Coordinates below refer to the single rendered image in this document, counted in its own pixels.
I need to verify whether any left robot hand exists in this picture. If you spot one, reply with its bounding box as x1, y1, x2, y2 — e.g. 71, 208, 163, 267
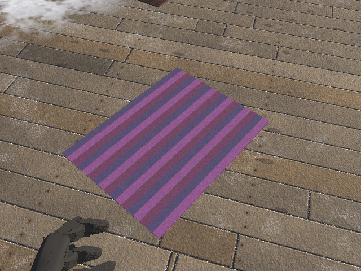
30, 216, 116, 271

